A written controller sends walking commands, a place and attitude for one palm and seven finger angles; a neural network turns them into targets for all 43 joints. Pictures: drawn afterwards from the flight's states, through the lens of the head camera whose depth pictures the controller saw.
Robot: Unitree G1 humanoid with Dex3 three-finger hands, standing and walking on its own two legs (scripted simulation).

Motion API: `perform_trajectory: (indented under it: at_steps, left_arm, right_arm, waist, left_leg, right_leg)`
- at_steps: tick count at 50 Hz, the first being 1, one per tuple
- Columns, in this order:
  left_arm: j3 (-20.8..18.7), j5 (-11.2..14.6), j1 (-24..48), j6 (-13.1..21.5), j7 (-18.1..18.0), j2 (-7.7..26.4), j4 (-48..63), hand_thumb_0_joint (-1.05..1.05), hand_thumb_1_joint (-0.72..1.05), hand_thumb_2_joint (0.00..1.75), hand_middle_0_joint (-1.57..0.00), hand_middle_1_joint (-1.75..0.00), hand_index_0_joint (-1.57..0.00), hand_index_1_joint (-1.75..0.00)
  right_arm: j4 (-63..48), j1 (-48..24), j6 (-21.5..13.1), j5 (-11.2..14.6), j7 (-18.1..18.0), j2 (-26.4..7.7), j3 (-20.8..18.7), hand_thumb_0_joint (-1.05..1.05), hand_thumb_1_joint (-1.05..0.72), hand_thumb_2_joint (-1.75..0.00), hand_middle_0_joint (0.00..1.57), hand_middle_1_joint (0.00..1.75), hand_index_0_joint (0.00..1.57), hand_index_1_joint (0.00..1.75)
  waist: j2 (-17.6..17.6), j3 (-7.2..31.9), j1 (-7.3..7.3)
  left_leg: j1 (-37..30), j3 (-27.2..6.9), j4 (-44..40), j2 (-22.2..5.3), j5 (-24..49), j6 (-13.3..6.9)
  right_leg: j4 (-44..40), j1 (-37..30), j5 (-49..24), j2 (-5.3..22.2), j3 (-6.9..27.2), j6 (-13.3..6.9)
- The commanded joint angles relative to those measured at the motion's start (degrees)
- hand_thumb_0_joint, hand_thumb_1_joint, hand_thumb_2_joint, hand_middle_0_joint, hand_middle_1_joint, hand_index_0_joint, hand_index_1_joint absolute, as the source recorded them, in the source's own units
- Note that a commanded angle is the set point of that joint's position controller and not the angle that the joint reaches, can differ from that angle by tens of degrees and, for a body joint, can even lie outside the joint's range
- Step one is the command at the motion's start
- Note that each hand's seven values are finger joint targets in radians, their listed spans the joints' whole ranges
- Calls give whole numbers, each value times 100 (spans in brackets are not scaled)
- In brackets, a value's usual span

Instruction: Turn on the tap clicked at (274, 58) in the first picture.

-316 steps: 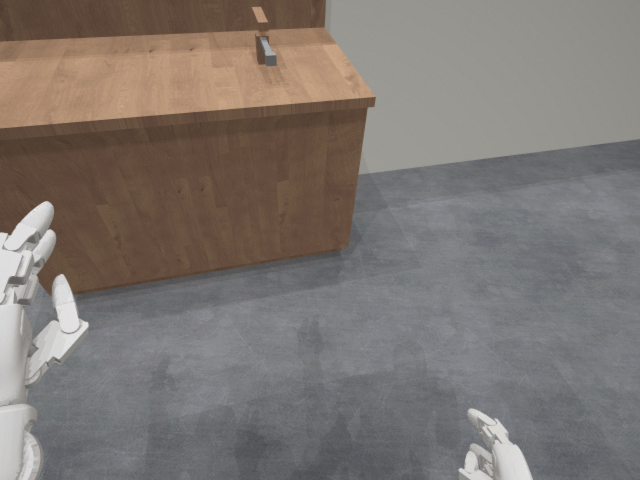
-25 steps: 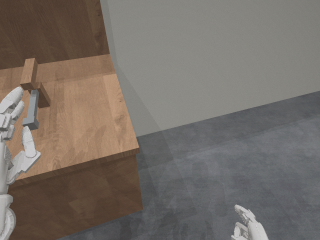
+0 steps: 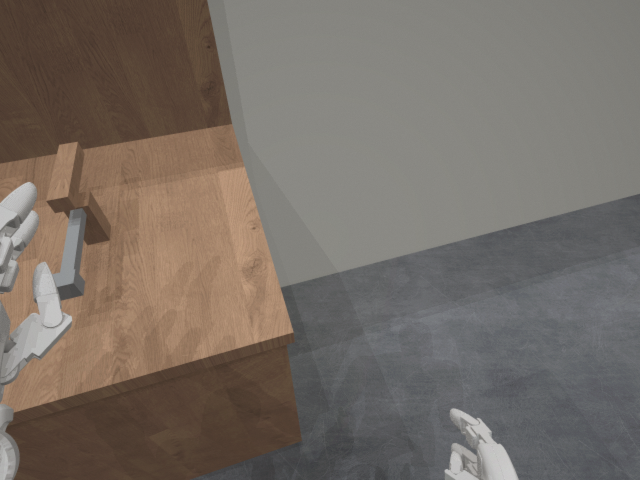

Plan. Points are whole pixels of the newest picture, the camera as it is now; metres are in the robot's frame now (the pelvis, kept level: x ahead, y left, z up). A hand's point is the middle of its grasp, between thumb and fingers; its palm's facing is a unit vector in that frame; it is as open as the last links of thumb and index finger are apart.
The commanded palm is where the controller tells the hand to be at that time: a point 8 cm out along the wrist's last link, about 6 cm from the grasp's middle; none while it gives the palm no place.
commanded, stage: come to a stop and stand still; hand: left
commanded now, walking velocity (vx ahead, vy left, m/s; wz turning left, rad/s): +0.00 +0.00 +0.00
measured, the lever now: (68, 284) +0.33 +0.36 +0.05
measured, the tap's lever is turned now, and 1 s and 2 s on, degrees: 0 0 0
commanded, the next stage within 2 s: look again from close up in 0.90 s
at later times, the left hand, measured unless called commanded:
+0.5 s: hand (24, 324) +0.21 +0.27 +0.18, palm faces +0.42 -0.81 -0.40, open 7.4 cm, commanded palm +0.16 +0.30 +0.19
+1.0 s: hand (18, 360) +0.18 +0.27 +0.17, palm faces +0.42 -0.83 -0.37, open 7.4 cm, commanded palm +0.13 +0.30 +0.19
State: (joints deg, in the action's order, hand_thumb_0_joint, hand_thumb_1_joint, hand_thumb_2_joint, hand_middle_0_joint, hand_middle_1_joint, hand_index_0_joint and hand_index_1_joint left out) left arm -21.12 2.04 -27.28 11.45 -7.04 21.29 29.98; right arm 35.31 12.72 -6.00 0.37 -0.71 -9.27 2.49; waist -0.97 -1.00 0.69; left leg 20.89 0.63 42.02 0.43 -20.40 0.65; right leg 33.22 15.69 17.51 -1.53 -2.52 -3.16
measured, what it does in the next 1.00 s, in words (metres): stands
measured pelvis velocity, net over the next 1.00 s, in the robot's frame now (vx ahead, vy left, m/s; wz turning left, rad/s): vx -0.03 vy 0.02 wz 0.02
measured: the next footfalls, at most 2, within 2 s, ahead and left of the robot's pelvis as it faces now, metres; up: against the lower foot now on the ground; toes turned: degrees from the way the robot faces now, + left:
none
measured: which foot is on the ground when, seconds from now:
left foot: down 0.00-1.00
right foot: down 0.00-1.00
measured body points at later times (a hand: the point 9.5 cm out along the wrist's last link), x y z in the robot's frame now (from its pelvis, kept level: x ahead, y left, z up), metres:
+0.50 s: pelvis +0.00 +0.02 +0.01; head -0.01 +0.03 +0.46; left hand +0.18 +0.32 +0.20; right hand +0.19 -0.20 -0.06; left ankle +0.00 +0.12 -0.73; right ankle +0.00 -0.09 -0.73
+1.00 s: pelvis -0.03 +0.02 +0.01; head -0.04 +0.02 +0.46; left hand +0.15 +0.31 +0.19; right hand +0.13 -0.21 -0.07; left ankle +0.00 +0.12 -0.73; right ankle +0.00 -0.09 -0.73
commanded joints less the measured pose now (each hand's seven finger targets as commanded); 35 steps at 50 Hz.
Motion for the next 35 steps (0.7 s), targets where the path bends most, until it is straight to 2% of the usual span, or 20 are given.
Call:
perform_trajectory:
  at_steps: [1, 2, 3, 4, 5, 6, 7, 9, 11, 14, 16, 19, 25, 26, 28, 29, 31, 33, 34, 35]
  left_arm:
    - [-603, 23, 472, 143, -189, 852, 422, 0, 90, 90, -20, -30, -20, -30]
    - [-580, -14, 533, 159, -224, 844, 368, 0, 90, 90, -20, -30, -20, -30]
    - [-490, -25, 667, 166, -244, 803, 421, 0, 90, 90, -20, -30, -20, -30]
    - [-455, -45, 852, 140, -228, 836, 561, 0, 90, 90, -20, -30, -20, -30]
    - [-344, -30, 892, 146, -237, 795, 722, 0, 90, 90, -20, -30, -20, -30]
    - [-347, -42, 846, 162, -252, 840, 911, 0, 90, 90, -20, -30, -20, -30]
    - [-287, -36, 829, 169, -228, 825, 1081, 0, 90, 90, -20, -30, -20, -30]
    - [-344, -78, 844, 133, -225, 938, 1411, 0, 90, 90, -20, -30, -20, -30]
    - [-382, -79, 728, 197, -244, 1005, 1611, 0, 90, 90, -20, -30, -20, -30]
    - [-598, -34, 292, 189, -240, 1062, 1484, 0, 90, 90, -20, -30, -20, -30]
    - [-617, 11, 47, 193, -234, 973, 1251, 0, 90, 90, -20, -30, -20, -30]
    - [-679, 70, -125, 129, -193, 883, 689, 0, 90, 90, -20, -30, -20, -30]
    - [-244, 41, 704, 56, -140, 695, 464, 0, 90, 90, -20, -30, -20, -30]
    - [-122, 24, 831, 46, -137, 617, 477, 0, 90, 90, -20, -30, -20, -30]
    - [-19, -21, 1149, 51, -157, 631, 617, 0, 90, 90, -20, -30, -20, -30]
    - [-69, -46, 1425, 64, -155, 735, 843, 0, 90, 90, -20, -30, -20, -30]
    - [-11, -83, 1409, 66, -184, 688, 675, 0, 90, 90, -20, -30, -20, -30]
    - [-87, -104, 1342, 79, -214, 751, 680, 0, 90, 90, -20, -30, -20, -30]
    - [-243, -113, 1360, 95, -220, 893, 762, 0, 90, 90, -20, -30, -20, -30]
    - [-185, -105, 1272, 105, -221, 806, 673, 0, 90, 90, -20, -30, -20, -30]
  right_arm:
    - [-786, -477, -325, -3, -190, -740, -281, 0, -90, -90, 20, 30, 20, 30]
    - [-756, -450, -324, -31, -226, -728, -261, 0, -90, -90, 20, 30, 20, 30]
    - [-734, -417, -316, -44, -262, -752, -288, 0, -90, -90, 20, 30, 20, 30]
    - [-762, -524, -330, -54, -300, -781, -308, 0, -90, -90, 20, 30, 20, 30]
    - [-812, -531, -322, -23, -331, -868, -378, 0, -90, -90, 20, 30, 20, 30]
    - [-897, -554, -297, 0, -337, -929, -422, 0, -90, -90, 20, 30, 20, 30]
    - [-959, -562, -296, 35, -331, -985, -471, 0, -90, -90, 20, 30, 20, 30]
    - [-1019, -615, -270, -12, -322, -940, -411, 0, -90, -90, 20, 30, 20, 30]
    - [-1023, -585, -253, -22, -298, -914, -407, 0, -90, -90, 20, 30, 20, 30]
    - [-1088, -543, -201, -36, -280, -940, -450, 0, -90, -90, 20, 30, 20, 30]
    - [-1096, -487, -140, -32, -278, -934, -451, 0, -90, -90, 20, 30, 20, 30]
    - [-1120, -489, -45, -44, -308, -938, -434, 0, -90, -90, 20, 30, 20, 30]
    - [-1067, -585, -26, -44, -402, -961, -373, 0, -90, -90, 20, 30, 20, 30]
    - [-1057, -568, -35, -40, -405, -964, -371, 0, -90, -90, 20, 30, 20, 30]
    - [-1052, -603, -73, -45, -413, -979, -371, 0, -90, -90, 20, 30, 20, 30]
    - [-1072, -665, -83, -68, -427, -970, -352, 0, -90, -90, 20, 30, 20, 30]
    - [-1035, -640, -108, -71, -426, -946, -351, 0, -90, -90, 20, 30, 20, 30]
    - [-1021, -618, -128, -82, -409, -935, -356, 0, -90, -90, 20, 30, 20, 30]
    - [-1016, -638, -125, -99, -415, -937, -364, 0, -90, -90, 20, 30, 20, 30]
    - [-998, -609, -135, -94, -408, -922, -358, 0, -90, -90, 20, 30, 20, 30]
  waist:
    - [937, 476, 27]
    - [730, 669, 13]
    - [539, 883, -15]
    - [131, 1017, -2]
    - [-126, 1210, 45]
    - [-293, 1349, 118]
    - [-213, 1294, 129]
    - [-570, 1229, 25]
    - [-665, 1326, 25]
    - [-705, 1291, 36]
    - [-610, 1251, 17]
    - [-282, 1028, 15]
    - [-138, 593, 5]
    - [-75, 614, 3]
    - [-165, 519, 4]
    - [-247, 479, 4]
    - [-196, 323, 8]
    - [-163, 275, 14]
    - [-244, 319, 12]
    - [-250, 272, 7]
  left_leg:
    - [274, -129, -232, -210, -93, -39]
    - [-2, -5, -871, -155, 298, -44]
    - [-457, 85, -1465, -75, 1046, -46]
    - [-991, -46, -1751, -204, 2220, -66]
    - [-1509, -392, -1721, -600, 3294, -174]
    - [-1752, -520, -1620, -833, 3714, -281]
    - [-1704, -505, -1623, -857, 3534, -288]
    - [-1493, -462, -1443, -683, 4363, -160]
    - [-1537, -393, -1350, -664, 4942, -32]
    - [-1260, -338, -1429, -593, 4467, 40]
    - [-1083, -330, -1508, -600, 4088, 48]
    - [-765, -347, -1723, -576, 3219, 42]
    - [-559, -391, -2180, -563, 1457, -93]
    - [-562, -378, -2219, -534, 1209, -111]
    - [-524, -393, -2338, -469, 763, -135]
    - [-490, -409, -2412, -441, 634, -123]
    - [-399, -432, -2493, -419, 132, -164]
    - [-319, -426, -2489, -356, -103, -174]
    - [-338, -391, -2477, -330, -125, -155]
    - [-278, -424, -2492, -324, -218, -150]
  right_leg:
    - [-1316, -787, -2200, 1488, 1498, -505]
    - [-1014, -1007, -2738, 1278, 1147, -347]
    - [-739, -1123, -2999, 1064, 853, -158]
    - [-374, -955, -2992, 835, 637, 62]
    - [-258, -715, -2526, 619, 471, 237]
    - [-386, -569, -2085, 529, 450, 309]
    - [-566, -580, -1760, 496, 494, 313]
    - [-384, -811, -2683, 438, 355, 253]
    - [-300, -938, -2725, 419, 235, 217]
    - [-429, -1095, -2661, 397, 249, 174]
    - [-484, -1180, -2654, 414, 266, 158]
    - [-671, -1138, -2465, 407, 339, 185]
    - [-1109, -755, -1354, 402, 487, 268]
    - [-1178, -768, -1185, 407, 494, 266]
    - [-1332, -704, -829, 404, 520, 264]
    - [-1359, -675, -654, 383, 501, 266]
    - [-1576, -612, -208, 407, 535, 264]
    - [-1733, -606, 70, 436, 564, 252]
    - [-1776, -587, 187, 439, 568, 246]
    - [-1802, -596, 286, 446, 551, 242]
